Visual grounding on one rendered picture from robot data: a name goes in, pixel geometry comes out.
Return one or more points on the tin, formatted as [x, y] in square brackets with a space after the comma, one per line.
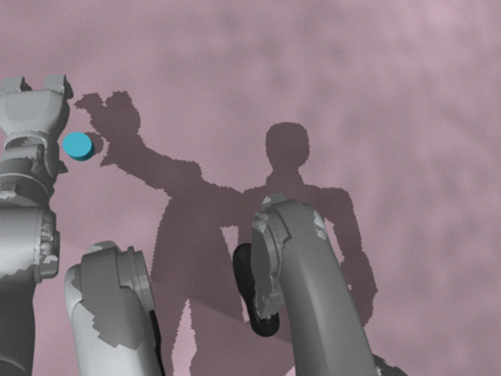
[78, 146]

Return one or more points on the left robot arm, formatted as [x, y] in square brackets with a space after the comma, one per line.
[29, 241]

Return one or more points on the right robot hand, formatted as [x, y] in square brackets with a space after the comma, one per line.
[385, 370]

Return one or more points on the left robot hand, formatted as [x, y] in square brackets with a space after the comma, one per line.
[46, 111]

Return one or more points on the right robot foot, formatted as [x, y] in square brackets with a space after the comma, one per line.
[241, 262]

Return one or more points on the left robot foot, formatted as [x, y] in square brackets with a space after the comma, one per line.
[156, 331]

